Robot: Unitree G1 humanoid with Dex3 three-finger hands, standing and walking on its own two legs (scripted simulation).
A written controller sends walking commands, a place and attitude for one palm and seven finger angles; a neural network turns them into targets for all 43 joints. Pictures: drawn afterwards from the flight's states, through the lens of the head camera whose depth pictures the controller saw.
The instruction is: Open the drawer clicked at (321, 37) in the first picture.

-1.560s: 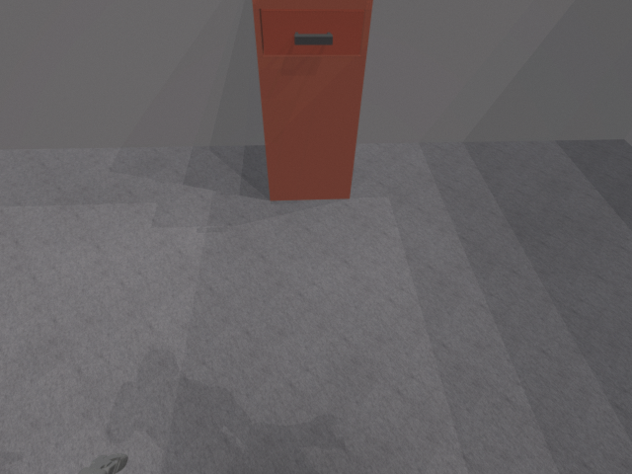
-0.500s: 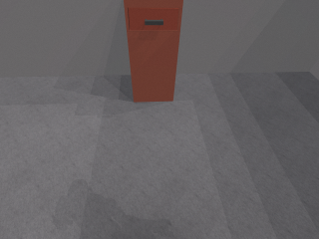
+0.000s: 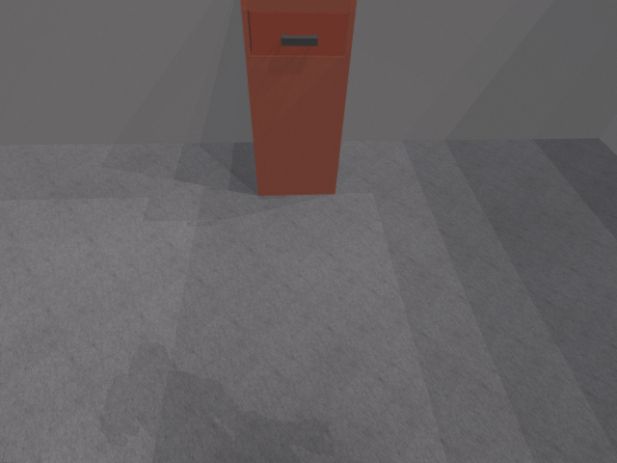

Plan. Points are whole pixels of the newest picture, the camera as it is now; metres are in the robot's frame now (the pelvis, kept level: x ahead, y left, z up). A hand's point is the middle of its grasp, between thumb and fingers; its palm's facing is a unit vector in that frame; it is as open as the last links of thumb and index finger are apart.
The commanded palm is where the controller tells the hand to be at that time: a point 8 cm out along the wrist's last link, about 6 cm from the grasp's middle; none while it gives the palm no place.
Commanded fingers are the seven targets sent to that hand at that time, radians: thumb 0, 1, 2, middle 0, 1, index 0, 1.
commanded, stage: walk to a spot facing it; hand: left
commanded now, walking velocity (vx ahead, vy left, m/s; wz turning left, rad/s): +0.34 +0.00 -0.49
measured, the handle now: (299, 38) +1.41 +0.11 -0.02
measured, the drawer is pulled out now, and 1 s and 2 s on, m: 0.00 0.00 0.00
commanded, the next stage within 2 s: turn to face it in 1.54 s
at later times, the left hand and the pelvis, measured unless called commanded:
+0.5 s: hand out of the picture +0.07 +0.13 -0.17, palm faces -0.08 -0.98 -0.18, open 7.4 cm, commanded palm none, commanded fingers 0.00 0.90 0.90 -0.20 -0.30 -0.20 -0.30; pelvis +0.10 -0.04 +0.00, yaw -10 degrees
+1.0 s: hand (227, 323) +0.40 +0.18 -0.19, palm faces -0.25 -0.95 -0.17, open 7.4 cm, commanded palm none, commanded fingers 0.00 0.90 0.90 -0.20 -0.30 -0.20 -0.30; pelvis +0.32 +0.00 -0.01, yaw -19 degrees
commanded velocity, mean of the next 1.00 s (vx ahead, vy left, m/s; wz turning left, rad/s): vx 0.36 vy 0.00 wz -0.32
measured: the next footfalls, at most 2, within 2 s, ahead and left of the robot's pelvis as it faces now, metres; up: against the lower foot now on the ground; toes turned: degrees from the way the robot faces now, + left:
left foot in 0.78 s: +0.41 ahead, +0.05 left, +0.00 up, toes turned -6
right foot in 1.44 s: +0.57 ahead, -0.24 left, +0.00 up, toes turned -39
